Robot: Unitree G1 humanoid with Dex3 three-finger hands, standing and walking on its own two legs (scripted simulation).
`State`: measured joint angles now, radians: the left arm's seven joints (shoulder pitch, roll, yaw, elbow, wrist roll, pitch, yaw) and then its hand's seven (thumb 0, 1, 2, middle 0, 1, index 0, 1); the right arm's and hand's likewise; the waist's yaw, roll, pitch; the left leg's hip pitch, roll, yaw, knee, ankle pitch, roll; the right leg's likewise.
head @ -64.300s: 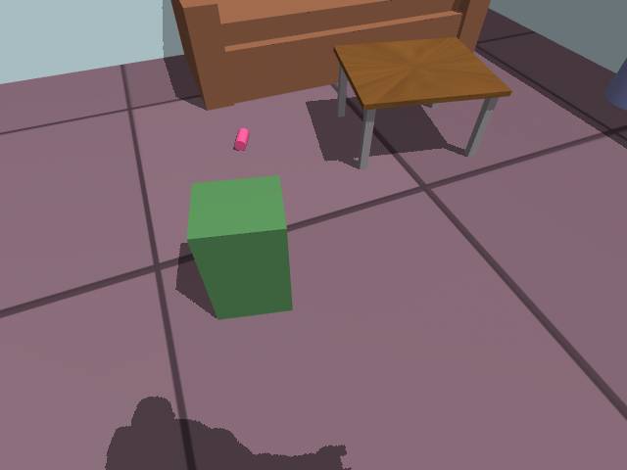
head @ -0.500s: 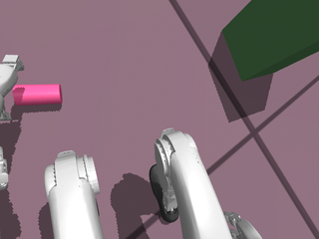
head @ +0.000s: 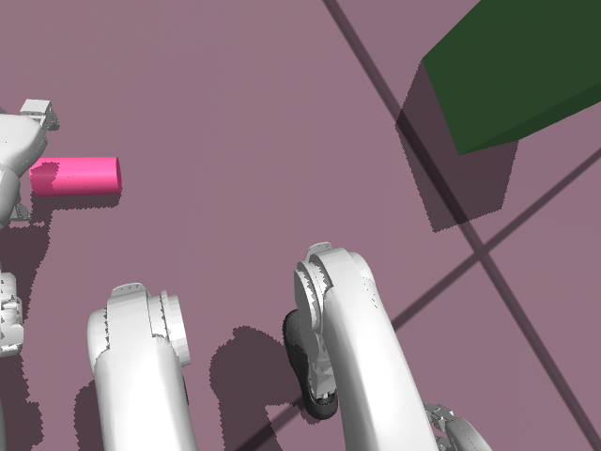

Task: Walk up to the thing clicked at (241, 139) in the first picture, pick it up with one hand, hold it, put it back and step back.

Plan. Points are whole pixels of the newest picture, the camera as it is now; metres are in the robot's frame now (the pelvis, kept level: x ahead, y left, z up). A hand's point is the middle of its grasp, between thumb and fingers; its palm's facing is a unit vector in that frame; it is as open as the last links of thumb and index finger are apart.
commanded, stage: approach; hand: left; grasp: from above
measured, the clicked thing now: (79, 176) +0.52 +0.24 -0.30
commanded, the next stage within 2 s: close in in 0.54 s
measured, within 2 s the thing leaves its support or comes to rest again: neither
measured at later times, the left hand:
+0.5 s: hand (47, 168) +0.49 +0.26 -0.17, palm faces -0.54 -0.05 -0.84, open 13.4 cm
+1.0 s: hand (56, 162) +0.50 +0.25 -0.18, palm faces -0.51 -0.02 -0.86, open 13.4 cm
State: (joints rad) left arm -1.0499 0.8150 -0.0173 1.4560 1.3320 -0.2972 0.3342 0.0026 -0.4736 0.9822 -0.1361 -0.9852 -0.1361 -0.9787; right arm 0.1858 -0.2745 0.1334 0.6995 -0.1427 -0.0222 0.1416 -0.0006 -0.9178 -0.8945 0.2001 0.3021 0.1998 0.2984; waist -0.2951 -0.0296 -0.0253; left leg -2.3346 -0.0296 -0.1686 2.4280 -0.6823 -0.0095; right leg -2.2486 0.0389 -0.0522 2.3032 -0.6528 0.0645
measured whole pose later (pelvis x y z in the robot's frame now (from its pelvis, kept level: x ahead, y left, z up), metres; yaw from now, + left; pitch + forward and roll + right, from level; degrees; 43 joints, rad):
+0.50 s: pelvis +0.00 -0.01 +0.01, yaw +0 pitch +34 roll -9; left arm -1.08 0.79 0.03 1.52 1.26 -0.18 0.26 0.00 -0.46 1.04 -0.14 -1.06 -0.14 -1.05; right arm 0.20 -0.29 0.17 0.65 -0.13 0.00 0.13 0.00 -0.92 -0.89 0.20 0.30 0.20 0.30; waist -0.35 0.00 0.01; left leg -2.32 -0.02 -0.17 2.40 -0.68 -0.02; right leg -2.26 0.05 -0.05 2.29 -0.64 0.07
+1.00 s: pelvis +0.00 +0.00 +0.00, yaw -1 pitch +34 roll -11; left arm -1.13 0.79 -0.03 1.52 1.31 -0.22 0.31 0.00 -0.46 1.07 -0.11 -1.10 -0.12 -1.08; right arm 0.17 -0.28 0.18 0.64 -0.14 0.00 0.13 0.00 -0.92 -0.89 0.20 0.30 0.20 0.30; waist -0.35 -0.02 0.02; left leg -2.34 -0.02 -0.17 2.42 -0.69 -0.01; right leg -2.26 0.04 -0.06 2.29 -0.65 0.07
